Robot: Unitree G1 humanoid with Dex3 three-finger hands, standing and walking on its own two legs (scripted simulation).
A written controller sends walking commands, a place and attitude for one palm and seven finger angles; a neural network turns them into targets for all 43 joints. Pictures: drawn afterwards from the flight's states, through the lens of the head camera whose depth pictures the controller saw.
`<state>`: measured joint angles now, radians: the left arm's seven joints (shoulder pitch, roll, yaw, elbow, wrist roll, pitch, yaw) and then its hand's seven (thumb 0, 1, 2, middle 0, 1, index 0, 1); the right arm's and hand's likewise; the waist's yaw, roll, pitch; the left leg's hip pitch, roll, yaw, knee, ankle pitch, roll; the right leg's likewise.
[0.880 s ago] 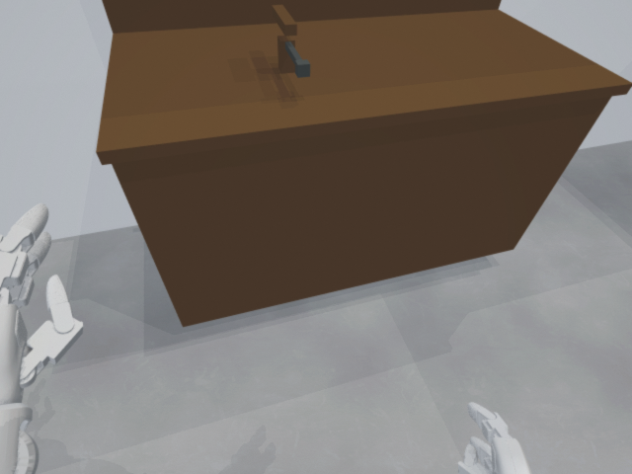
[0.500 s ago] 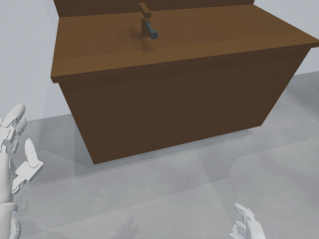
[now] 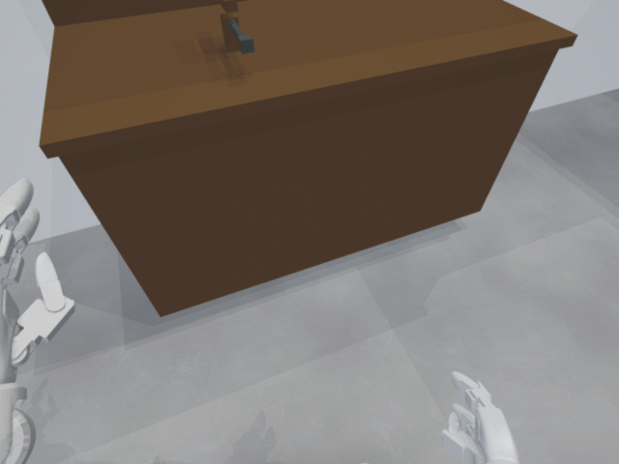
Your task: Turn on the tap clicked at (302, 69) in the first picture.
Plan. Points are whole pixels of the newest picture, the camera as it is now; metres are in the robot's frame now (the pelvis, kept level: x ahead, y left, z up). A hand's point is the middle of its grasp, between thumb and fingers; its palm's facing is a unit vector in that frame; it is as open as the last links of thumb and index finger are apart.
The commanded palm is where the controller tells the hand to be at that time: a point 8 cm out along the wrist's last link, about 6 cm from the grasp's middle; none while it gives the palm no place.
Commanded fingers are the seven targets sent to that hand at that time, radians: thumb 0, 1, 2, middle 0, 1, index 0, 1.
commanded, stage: walk to a spot facing it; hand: left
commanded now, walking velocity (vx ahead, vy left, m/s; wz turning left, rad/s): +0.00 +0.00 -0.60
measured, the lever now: (246, 44) +0.89 +0.22 +0.13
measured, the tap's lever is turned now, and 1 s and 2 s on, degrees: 0 0 0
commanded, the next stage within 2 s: turn to face it in 1.22 s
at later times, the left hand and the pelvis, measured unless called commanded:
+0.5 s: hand (234, 281) +0.25 +0.10 +0.18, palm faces +0.12 -0.89 -0.44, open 7.4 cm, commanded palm +0.20 +0.16 +0.20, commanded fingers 0.00 0.90 0.90 -0.20 -0.30 -0.20 -0.30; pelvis -0.04 -0.05 -0.01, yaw -19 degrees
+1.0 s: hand (298, 221) +0.32 +0.04 +0.19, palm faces +0.03 -0.94 -0.35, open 7.4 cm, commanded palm +0.29 +0.10 +0.20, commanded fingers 0.00 0.90 0.90 -0.20 -0.30 -0.20 -0.30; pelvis +0.03 -0.09 +0.02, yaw -24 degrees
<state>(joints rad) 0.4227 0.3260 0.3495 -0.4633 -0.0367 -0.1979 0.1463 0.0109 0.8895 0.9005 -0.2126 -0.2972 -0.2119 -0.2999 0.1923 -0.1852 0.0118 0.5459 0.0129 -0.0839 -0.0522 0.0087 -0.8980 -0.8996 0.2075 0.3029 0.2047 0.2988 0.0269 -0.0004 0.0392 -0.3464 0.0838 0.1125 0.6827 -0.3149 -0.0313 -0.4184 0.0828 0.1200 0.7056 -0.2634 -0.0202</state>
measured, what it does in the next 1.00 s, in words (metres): steps on the spot, turning right: right foot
